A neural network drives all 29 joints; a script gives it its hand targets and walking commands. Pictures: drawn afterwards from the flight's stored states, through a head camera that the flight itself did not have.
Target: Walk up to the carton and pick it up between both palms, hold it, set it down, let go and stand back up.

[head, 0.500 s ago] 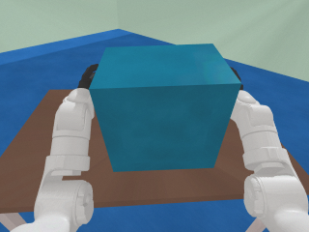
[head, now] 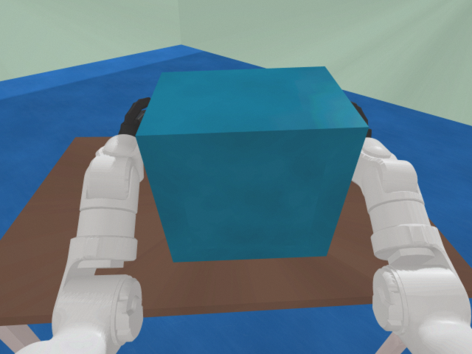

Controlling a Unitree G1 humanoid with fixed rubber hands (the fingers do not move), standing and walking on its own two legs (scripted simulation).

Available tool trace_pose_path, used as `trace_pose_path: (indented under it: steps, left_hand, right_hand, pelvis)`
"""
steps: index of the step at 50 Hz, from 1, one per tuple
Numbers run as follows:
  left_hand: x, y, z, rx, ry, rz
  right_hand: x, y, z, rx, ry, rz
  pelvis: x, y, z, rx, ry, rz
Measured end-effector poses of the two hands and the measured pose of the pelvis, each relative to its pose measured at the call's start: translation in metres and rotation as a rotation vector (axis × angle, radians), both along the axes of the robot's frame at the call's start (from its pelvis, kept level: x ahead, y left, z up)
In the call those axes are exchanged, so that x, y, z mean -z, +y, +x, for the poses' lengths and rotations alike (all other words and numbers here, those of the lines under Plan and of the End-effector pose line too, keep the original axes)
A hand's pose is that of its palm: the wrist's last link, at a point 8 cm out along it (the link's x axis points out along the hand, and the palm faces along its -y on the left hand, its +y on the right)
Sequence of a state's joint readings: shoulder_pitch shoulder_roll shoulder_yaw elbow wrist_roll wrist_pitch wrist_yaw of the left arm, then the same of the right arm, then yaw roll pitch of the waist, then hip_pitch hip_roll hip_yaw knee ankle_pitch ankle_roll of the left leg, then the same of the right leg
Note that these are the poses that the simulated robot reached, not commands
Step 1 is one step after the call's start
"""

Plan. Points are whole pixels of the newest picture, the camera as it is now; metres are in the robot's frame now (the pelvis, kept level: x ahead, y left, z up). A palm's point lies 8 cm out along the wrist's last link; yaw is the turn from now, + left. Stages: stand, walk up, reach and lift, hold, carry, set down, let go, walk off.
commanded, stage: hold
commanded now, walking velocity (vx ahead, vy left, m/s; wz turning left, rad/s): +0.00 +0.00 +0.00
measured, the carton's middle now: (246, 167) +0.38 -0.01 +0.19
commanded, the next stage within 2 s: none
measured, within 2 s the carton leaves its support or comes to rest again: neither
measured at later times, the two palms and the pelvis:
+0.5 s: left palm (131, 143) +0.37 +0.18 +0.24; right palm (356, 145) +0.38 -0.18 +0.24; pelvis +0.00 +0.00 +0.00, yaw +0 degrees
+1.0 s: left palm (131, 143) +0.37 +0.18 +0.24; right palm (356, 145) +0.38 -0.18 +0.24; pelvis +0.00 +0.00 +0.00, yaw +0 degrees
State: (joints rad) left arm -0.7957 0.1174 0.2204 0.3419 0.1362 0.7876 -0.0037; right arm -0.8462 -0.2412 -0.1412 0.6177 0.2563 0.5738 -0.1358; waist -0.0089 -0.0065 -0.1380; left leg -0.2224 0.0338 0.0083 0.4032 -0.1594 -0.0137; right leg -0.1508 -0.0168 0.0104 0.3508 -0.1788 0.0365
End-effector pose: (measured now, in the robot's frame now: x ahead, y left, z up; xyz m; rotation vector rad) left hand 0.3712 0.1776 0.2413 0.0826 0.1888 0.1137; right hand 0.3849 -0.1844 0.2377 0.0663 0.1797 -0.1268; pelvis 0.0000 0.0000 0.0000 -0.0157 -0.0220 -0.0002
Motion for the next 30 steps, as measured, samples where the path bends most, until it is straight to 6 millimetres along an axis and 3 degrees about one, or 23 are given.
trace_pose_path:
  steps: [30]
  left_hand:
    - [0.0000,0.0003,-0.0008,0.001,-0.001,-0.002]
  right_hand:
    - [-0.0013,0.0003,-0.0010,0.001,-0.001,-0.002]
  pelvis:
    - [0.0000,-0.0001,-0.0004,0.000,-0.001,0.000]
